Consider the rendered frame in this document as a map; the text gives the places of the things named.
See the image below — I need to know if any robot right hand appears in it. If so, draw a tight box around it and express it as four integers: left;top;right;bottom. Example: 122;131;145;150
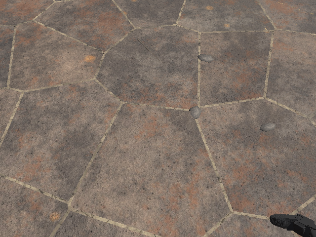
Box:
270;213;316;237

